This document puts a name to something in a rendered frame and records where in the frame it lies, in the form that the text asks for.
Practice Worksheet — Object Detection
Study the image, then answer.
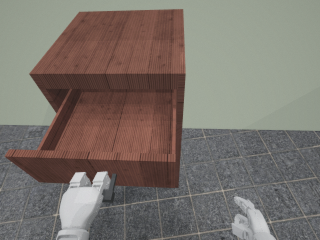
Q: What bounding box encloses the drawer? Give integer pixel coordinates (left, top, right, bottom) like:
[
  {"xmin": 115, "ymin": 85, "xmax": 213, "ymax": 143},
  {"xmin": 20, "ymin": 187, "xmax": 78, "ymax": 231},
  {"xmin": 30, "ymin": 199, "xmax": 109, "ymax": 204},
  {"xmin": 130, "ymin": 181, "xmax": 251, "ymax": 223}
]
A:
[{"xmin": 4, "ymin": 89, "xmax": 176, "ymax": 188}]

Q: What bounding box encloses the robot left hand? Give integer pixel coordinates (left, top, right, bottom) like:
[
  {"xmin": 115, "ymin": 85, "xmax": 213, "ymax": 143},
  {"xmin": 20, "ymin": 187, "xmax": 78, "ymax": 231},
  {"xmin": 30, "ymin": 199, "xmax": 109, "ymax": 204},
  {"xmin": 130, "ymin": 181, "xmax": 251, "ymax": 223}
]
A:
[{"xmin": 59, "ymin": 171, "xmax": 111, "ymax": 231}]

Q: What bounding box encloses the cabinet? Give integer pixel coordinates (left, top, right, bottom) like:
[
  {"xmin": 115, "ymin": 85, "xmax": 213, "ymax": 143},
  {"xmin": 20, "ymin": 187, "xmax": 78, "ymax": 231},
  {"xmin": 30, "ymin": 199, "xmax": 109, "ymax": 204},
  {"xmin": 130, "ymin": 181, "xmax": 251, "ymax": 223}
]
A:
[{"xmin": 29, "ymin": 9, "xmax": 186, "ymax": 188}]

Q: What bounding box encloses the robot right hand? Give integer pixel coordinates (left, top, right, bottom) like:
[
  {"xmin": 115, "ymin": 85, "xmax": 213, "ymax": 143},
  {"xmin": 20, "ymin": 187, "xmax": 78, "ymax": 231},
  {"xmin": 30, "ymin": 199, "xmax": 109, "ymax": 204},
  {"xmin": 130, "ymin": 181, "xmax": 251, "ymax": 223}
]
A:
[{"xmin": 231, "ymin": 196, "xmax": 271, "ymax": 240}]

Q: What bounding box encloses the handle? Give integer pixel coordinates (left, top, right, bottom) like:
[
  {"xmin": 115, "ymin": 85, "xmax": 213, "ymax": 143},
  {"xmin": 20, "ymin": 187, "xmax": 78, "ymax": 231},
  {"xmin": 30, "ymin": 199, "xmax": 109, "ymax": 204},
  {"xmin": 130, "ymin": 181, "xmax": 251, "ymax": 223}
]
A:
[{"xmin": 78, "ymin": 172, "xmax": 117, "ymax": 203}]

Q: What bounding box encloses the left robot forearm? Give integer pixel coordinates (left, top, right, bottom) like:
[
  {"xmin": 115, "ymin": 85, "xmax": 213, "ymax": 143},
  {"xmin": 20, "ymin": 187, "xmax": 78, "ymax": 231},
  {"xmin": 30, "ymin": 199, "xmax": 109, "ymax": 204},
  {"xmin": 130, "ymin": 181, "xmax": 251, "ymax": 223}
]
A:
[{"xmin": 56, "ymin": 228, "xmax": 90, "ymax": 240}]

